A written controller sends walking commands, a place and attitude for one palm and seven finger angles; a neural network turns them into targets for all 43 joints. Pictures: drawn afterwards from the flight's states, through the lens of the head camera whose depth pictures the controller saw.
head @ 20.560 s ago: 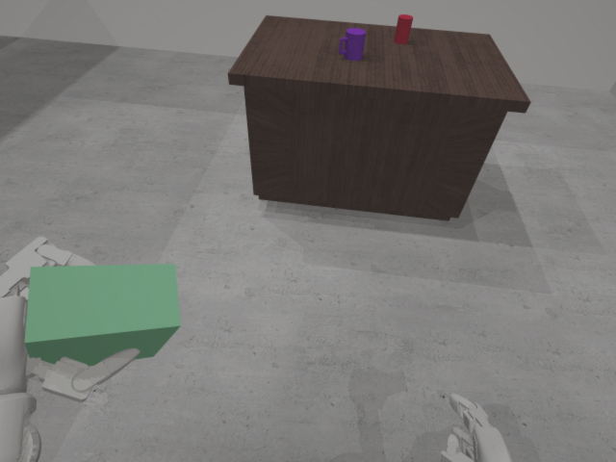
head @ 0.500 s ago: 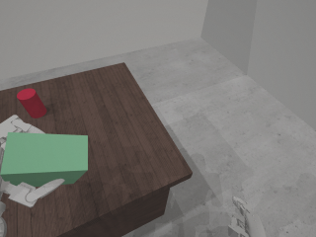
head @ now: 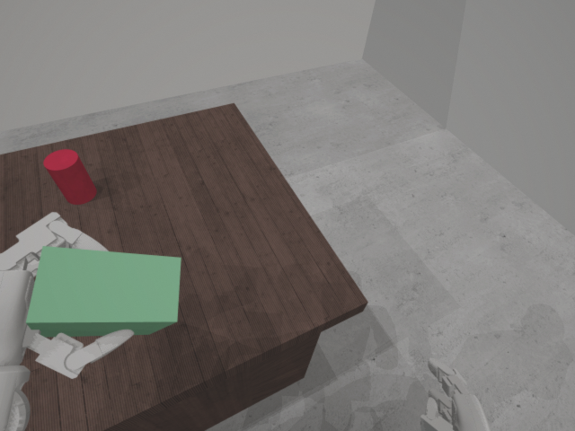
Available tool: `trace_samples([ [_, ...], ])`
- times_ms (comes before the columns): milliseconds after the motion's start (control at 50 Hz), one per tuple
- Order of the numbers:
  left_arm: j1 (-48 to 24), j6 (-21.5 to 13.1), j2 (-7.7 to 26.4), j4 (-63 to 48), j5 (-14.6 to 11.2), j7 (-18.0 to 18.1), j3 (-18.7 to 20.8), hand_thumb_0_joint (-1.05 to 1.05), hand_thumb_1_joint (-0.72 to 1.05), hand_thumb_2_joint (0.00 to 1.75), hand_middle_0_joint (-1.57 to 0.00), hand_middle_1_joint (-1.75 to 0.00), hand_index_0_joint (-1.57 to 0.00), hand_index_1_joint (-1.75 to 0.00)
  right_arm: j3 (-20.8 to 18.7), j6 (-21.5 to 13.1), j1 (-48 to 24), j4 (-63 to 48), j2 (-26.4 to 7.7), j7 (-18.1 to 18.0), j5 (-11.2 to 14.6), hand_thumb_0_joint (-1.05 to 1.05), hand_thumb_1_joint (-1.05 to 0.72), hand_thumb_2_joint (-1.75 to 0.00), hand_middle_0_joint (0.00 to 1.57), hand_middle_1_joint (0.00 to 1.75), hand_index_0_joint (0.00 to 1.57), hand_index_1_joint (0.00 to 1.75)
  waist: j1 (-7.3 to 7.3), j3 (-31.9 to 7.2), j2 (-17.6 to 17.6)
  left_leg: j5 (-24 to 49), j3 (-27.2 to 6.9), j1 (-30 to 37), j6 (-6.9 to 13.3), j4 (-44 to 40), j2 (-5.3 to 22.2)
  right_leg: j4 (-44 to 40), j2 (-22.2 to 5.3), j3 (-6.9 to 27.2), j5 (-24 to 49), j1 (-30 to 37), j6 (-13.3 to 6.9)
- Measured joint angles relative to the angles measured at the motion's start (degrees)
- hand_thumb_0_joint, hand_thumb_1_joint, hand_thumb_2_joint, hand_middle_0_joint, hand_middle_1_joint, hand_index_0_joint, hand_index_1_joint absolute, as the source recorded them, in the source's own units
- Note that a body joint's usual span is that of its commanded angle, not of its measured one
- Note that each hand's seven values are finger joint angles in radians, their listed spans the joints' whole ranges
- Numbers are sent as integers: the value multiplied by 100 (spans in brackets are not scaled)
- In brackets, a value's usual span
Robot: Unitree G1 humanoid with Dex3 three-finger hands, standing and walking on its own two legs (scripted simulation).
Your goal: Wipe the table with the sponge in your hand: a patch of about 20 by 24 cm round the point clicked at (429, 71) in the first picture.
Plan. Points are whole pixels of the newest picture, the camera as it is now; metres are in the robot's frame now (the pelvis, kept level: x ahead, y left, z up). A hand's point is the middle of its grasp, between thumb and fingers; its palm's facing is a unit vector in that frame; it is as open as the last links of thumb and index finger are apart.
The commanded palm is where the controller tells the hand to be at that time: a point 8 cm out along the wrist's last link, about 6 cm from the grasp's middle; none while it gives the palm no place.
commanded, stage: come to a stop and stand still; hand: left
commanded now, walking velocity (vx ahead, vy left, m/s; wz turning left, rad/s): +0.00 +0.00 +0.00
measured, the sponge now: (125, 299) +0.22 +0.19 +0.13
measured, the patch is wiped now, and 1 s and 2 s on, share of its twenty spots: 0.00 0.00 0.00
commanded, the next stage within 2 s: look again from close up in 0.56 s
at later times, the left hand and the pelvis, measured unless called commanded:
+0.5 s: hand (14, 272) +0.23 +0.29 +0.16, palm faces +0.38 -0.85 -0.37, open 10.3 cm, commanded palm +0.16 +0.32 +0.18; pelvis +0.01 +0.04 +0.00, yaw +1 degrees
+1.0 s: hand (35, 284) +0.22 +0.26 +0.16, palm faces +0.37 -0.85 -0.39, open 10.3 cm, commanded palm +0.16 +0.30 +0.18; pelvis +0.00 +0.02 +0.01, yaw +1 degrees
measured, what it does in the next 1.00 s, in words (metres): stands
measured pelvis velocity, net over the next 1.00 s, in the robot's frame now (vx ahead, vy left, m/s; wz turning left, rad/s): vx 0.00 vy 0.02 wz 0.02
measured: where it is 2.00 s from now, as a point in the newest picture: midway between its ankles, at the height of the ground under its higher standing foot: outside the picture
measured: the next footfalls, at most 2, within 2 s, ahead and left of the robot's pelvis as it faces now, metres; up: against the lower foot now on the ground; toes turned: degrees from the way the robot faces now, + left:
none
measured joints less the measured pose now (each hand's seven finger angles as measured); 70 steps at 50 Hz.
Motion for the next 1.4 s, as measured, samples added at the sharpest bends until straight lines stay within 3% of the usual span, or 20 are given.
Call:
trace_samples([
  [120,-363,-85,308,196,20,187,467,-1,-51,103,-70,-136,-71,-135,167,-52,61,4,214,-76,-24,1,-90,-90,20,30,20,30,120,-18,-169,41,-61,23,100,-85,-109,-181,-103,-62,74,108,98],
  [180,-623,-90,166,289,24,285,581,-1,-51,103,-70,-136,-71,-135,212,-131,-3,34,228,-32,-26,1,-90,-90,20,30,21,30,188,1,-135,25,-70,41,159,-78,-172,-205,-165,-72,66,153,159],
  [260,-674,-68,-138,231,77,314,388,-1,-51,103,-70,-136,-71,-135,248,-181,-129,68,238,65,-47,1,-90,-90,21,30,21,30,236,-14,-75,-2,-57,90,223,-92,-230,-285,-221,-60,76,235,236],
  [380,-536,9,-207,181,152,222,87,-1,-51,103,-70,-136,-71,-135,291,-108,-319,1,304,92,-77,1,-90,-90,21,30,21,30,199,-17,-107,-20,-22,166,267,-131,-257,-387,-247,-27,106,332,288],
  [560,-486,7,55,5,109,231,335,-1,-51,103,-70,-136,-71,-135,249,-7,-310,-147,235,55,-69,1,-90,-90,21,30,21,30,129,31,-87,8,-40,178,267,-157,-249,-483,-236,-46,166,382,286],
  [820,-302,93,-165,312,140,238,167,-1,-51,103,-70,-136,-71,-135,178,122,-62,26,84,-47,-34,1,-90,-90,21,30,21,30,97,-89,96,117,-61,233,202,-299,-188,-600,-171,-66,257,424,219],
  [1280,-171,224,-138,216,115,281,117,-1,-51,103,-70,-136,-71,-135,109,176,-140,44,-10,-112,-12,1,-90,-90,20,30,21,30,59,-178,134,144,-73,250,100,-376,-78,-683,-57,-71,287,430,116],
  [1320,-873,33,321,517,419,30,289,-1,-51,103,-70,-136,-71,-135,70,48,-48,26,4,-132,-115,1,-90,-90,20,30,20,30,265,-122,99,114,-126,71,90,-218,-47,-610,-29,-123,280,311,106],
  [1360,-1402,-160,553,960,278,62,575,-1,-51,103,-70,-136,-71,-135,124,46,-166,118,27,-64,-97,1,-90,-90,20,30,20,30,337,-27,40,132,-93,35,81,-205,-37,-563,-21,-89,293,238,81],
  [1400,-1520,-121,435,1126,131,170,756,-1,-51,103,-70,-136,-71,-135,120,23,-233,78,25,12,-69,1,-90,-90,20,30,21,30,284,19,68,139,-13,53,106,-227,-61,-508,-48,-10,295,194,101],
])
